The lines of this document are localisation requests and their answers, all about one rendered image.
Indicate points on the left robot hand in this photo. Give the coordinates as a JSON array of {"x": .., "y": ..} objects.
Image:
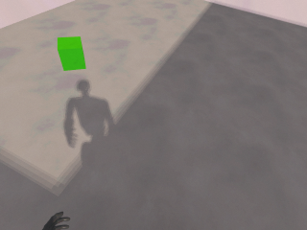
[{"x": 55, "y": 219}]

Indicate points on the carton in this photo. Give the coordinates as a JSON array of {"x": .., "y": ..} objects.
[{"x": 71, "y": 53}]

